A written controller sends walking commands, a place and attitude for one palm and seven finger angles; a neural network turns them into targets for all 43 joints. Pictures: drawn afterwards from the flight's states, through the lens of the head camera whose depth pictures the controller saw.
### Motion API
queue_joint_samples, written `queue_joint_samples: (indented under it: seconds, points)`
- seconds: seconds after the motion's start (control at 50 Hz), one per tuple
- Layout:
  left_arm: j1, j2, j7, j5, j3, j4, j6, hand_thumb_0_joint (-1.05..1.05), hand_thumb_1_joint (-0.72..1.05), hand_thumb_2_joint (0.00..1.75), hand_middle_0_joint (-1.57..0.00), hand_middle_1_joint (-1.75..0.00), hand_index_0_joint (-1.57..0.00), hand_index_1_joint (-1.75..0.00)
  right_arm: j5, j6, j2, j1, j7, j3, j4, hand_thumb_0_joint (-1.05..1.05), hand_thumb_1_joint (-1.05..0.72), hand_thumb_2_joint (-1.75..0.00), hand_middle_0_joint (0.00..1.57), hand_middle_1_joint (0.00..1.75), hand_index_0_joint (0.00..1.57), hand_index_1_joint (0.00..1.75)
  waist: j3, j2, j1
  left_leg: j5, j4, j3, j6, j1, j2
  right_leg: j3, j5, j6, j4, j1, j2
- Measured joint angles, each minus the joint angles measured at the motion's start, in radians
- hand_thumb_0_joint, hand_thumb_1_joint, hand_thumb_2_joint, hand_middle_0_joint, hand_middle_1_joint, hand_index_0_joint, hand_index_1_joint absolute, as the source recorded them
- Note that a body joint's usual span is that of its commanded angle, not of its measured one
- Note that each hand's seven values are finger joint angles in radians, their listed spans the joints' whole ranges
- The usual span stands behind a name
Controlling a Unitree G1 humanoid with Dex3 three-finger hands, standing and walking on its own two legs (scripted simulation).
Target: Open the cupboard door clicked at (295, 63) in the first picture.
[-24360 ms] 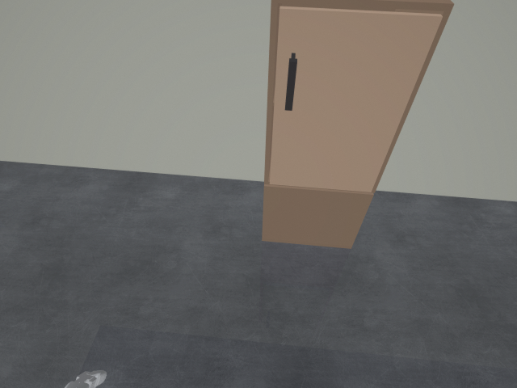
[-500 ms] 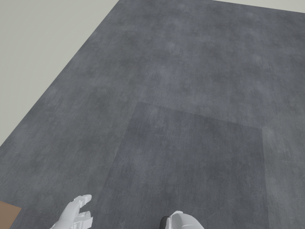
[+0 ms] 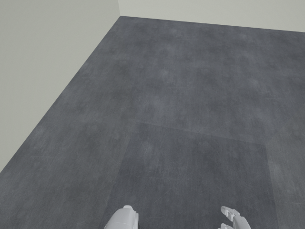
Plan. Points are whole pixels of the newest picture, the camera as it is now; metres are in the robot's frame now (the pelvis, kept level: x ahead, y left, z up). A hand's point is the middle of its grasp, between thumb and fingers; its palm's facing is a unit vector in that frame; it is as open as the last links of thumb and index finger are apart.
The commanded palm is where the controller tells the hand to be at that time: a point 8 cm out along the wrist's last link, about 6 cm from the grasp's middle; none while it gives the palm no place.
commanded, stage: walk to a spot facing it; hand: left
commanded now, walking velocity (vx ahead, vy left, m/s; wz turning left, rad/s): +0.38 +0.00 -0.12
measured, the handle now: out of the picture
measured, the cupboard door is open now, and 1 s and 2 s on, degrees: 44 44 44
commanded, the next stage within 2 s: turn to face it in 0.46 s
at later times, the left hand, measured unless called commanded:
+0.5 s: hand (120, 148) +0.40 +0.18 -0.17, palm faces -0.16 -0.96 -0.21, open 7.3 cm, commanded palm none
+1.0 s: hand (141, 118) +0.56 +0.13 -0.17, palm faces +0.03 -0.98 -0.18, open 7.1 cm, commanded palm none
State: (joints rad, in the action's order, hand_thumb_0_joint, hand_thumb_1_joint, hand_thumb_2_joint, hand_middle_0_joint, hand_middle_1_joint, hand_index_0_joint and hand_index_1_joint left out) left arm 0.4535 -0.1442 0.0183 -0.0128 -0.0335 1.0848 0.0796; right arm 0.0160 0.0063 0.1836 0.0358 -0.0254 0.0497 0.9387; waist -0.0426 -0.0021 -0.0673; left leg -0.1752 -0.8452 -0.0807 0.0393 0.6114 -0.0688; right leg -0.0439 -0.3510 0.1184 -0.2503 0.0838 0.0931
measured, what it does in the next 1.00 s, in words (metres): walks ahead: left foot, then right foot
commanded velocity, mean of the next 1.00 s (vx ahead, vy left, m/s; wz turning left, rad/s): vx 0.17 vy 0.00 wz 0.12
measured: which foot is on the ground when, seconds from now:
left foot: up 0.00-0.10, down 0.12-0.60, up 0.62-1.00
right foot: down 0.00-0.12, up 0.14-0.56, down 0.58-1.00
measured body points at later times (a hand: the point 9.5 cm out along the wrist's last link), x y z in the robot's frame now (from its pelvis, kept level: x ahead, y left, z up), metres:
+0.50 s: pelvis +0.27 +0.00 +0.00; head +0.32 +0.00 +0.45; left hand +0.41 +0.23 -0.15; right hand +0.12 -0.20 -0.14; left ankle +0.15 +0.10 -0.74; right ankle +0.39 -0.14 -0.70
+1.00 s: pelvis +0.46 -0.06 +0.00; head +0.49 -0.04 +0.44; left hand +0.56 +0.18 -0.16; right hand +0.52 -0.31 -0.14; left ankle +0.54 +0.06 -0.71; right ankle +0.41 -0.12 -0.74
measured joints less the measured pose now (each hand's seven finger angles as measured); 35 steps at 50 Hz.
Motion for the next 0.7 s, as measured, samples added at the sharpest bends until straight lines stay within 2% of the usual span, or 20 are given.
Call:
queue_joint_samples:
  seconds: [0.06,0.1,0.12,0.14,0.18,0.2,0.24,0.32,0.4,0.48,0.54,0.58,0.6,0.64,0.66,0.7]
  points:
    - [0.049,0.013,0.003,-0.003,0.007,0.035,-0.004,0.00,0.91,0.90,-0.20,-0.30,-0.20,-0.30,0.001,0.013,-0.015,-0.024,0.000,-0.010,-0.003,0.01,-0.91,-0.90,0.20,0.30,0.20,0.30,-0.008,0.025,-0.006,-0.045,0.133,-0.037,-0.033,-0.072,0.048,-0.019,-0.059,-0.009,-0.027,0.047,-0.011]
    - [0.079,0.024,0.001,0.001,0.008,0.062,-0.009,0.00,0.91,0.90,-0.20,-0.30,-0.20,-0.30,0.006,0.035,-0.022,-0.016,0.005,-0.019,-0.006,0.01,-0.91,-0.90,0.20,0.30,0.20,0.30,-0.007,0.022,0.006,-0.005,0.237,-0.054,-0.075,-0.163,0.070,-0.012,-0.106,-0.026,-0.180,0.021,-0.002]
    - [0.090,0.031,-0.003,0.008,0.008,0.071,-0.013,0.00,0.91,0.90,-0.20,-0.30,-0.20,-0.30,0.013,0.050,-0.025,-0.006,0.008,-0.021,-0.009,0.01,-0.91,-0.90,0.20,0.30,0.20,0.30,0.000,0.015,0.013,0.004,0.237,-0.050,-0.112,-0.185,0.061,0.007,-0.097,-0.045,-0.367,-0.052,0.007]
    - [0.085,0.029,-0.007,0.013,0.008,0.078,-0.020,0.00,0.91,0.90,-0.20,-0.30,-0.20,-0.30,0.015,0.060,-0.032,0.009,0.014,-0.023,-0.008,0.01,-0.91,-0.90,0.20,0.30,0.20,0.30,-0.003,0.028,0.019,-0.035,0.203,-0.062,-0.126,-0.196,0.063,0.015,-0.093,-0.053,-0.590,-0.139,-0.002]
    - [0.051,0.020,-0.011,0.009,0.005,0.075,-0.036,0.00,0.91,0.90,-0.20,-0.30,-0.20,-0.30,0.010,0.068,-0.038,0.061,0.022,-0.025,-0.001,0.01,-0.91,-0.90,0.20,0.30,0.20,0.30,-0.006,0.049,0.026,-0.108,0.196,-0.078,-0.126,-0.248,0.072,0.030,-0.073,-0.065,-0.927,-0.301,-0.034]
    - [0.023,0.014,-0.015,0.003,-0.001,0.066,-0.043,0.01,0.91,0.90,-0.20,-0.30,-0.20,-0.30,0.009,0.071,-0.038,0.093,0.028,-0.023,0.011,0.00,-0.91,-0.90,0.20,0.30,0.20,0.30,-0.005,0.052,0.029,-0.123,0.219,-0.078,-0.121,-0.278,0.076,0.040,-0.042,-0.071,-1.016,-0.375,-0.055]
    - [-0.043,0.002,-0.024,-0.008,-0.011,0.032,-0.054,0.01,0.91,0.90,-0.20,-0.30,-0.20,-0.30,0.007,0.077,-0.037,0.159,0.040,-0.020,0.046,0.00,-0.91,-0.90,0.20,0.30,0.20,0.30,-0.009,0.051,0.030,-0.114,0.288,-0.073,-0.102,-0.342,0.081,0.047,0.022,-0.083,-1.072,-0.502,-0.100]
    - [-0.159,-0.012,-0.034,-0.015,-0.025,-0.045,-0.056,0.01,0.91,0.90,-0.20,-0.30,-0.20,-0.30,0.002,0.077,-0.026,0.279,0.051,-0.014,0.128,0.00,-0.92,-0.90,0.20,0.30,0.20,0.30,-0.011,0.041,0.035,-0.107,0.419,-0.073,-0.103,-0.462,0.082,0.029,0.123,-0.104,-0.957,-0.679,-0.167]
    - [-0.240,-0.051,-0.038,-0.013,-0.039,-0.072,-0.068,0.01,0.94,0.90,-0.20,-0.30,-0.20,-0.30,0.002,0.071,-0.021,0.379,0.048,-0.016,0.177,0.01,-0.92,-0.90,0.20,0.30,0.20,0.30,-0.011,0.027,0.062,-0.133,0.502,-0.094,-0.083,-0.571,0.070,0.057,0.239,-0.105,-0.722,-0.729,-0.197]
    - [-0.313,-0.081,-0.047,-0.009,-0.039,-0.081,-0.079,0.01,0.94,0.90,-0.20,-0.30,-0.20,-0.30,0.008,0.069,-0.024,0.450,0.051,-0.025,0.198,0.01,-0.92,-0.90,0.20,0.30,0.20,0.30,-0.029,0.019,0.108,-0.184,0.540,-0.124,-0.054,-0.660,0.058,0.115,0.273,-0.081,-0.521,-0.696,-0.181]
    - [-0.363,-0.090,-0.052,-0.008,-0.034,-0.094,-0.077,0.01,0.93,0.90,-0.19,-0.30,-0.20,-0.30,0.012,0.063,-0.032,0.491,0.053,-0.033,0.214,0.01,-0.91,-0.90,0.20,0.30,0.20,0.30,-0.043,0.007,0.134,-0.245,0.522,-0.142,-0.025,-0.703,0.037,0.157,0.221,-0.049,-0.432,-0.634,-0.139]
    - [-0.381,-0.092,-0.052,-0.011,-0.029,-0.109,-0.055,0.01,0.93,0.90,-0.19,-0.30,-0.20,-0.30,0.008,0.054,-0.044,0.516,0.051,-0.037,0.230,0.01,-0.91,-0.90,0.20,0.30,0.20,0.30,-0.047,0.006,0.139,-0.306,0.396,-0.144,-0.008,-0.686,0.011,0.177,0.202,-0.024,-0.355,-0.546,-0.108]
    - [-0.389,-0.089,-0.047,-0.013,-0.030,-0.113,-0.037,0.00,0.92,0.90,-0.20,-0.30,-0.20,-0.30,0.000,0.045,-0.050,0.511,0.048,-0.039,0.241,0.01,-0.91,-0.90,0.20,0.30,0.20,0.30,-0.054,0.004,0.132,-0.302,0.245,-0.135,-0.009,-0.631,-0.014,0.177,0.165,-0.023,-0.366,-0.534,-0.096]
    - [-0.396,-0.079,-0.035,-0.001,-0.021,-0.119,-0.014,0.00,0.92,0.90,-0.20,-0.30,-0.20,-0.30,-0.016,0.030,-0.060,0.474,0.048,-0.039,0.241,0.01,-0.91,-0.90,0.20,0.30,0.20,0.30,-0.074,0.009,0.136,-0.343,-0.137,-0.043,-0.012,-0.471,-0.014,0.181,0.107,-0.017,-0.404,-0.509,-0.091]
    - [-0.393,-0.072,-0.027,0.004,-0.015,-0.118,-0.012,0.00,0.92,0.90,-0.20,-0.30,-0.20,-0.30,-0.019,0.024,-0.064,0.452,0.047,-0.036,0.235,0.01,-0.91,-0.90,0.20,0.30,0.20,0.30,-0.080,0.014,0.139,-0.339,-0.263,-0.009,-0.014,-0.402,-0.009,0.184,0.096,-0.019,-0.392,-0.479,-0.091]
    - [-0.374,-0.054,-0.014,0.008,-0.003,-0.110,-0.014,0.00,0.92,0.90,-0.20,-0.30,-0.20,-0.30,-0.018,0.013,-0.069,0.399,0.047,-0.031,0.214,0.01,-0.91,-0.90,0.20,0.30,0.20,0.30,-0.072,0.025,0.142,-0.304,-0.370,0.026,-0.014,-0.279,-0.011,0.188,0.101,-0.026,-0.334,-0.419,-0.089]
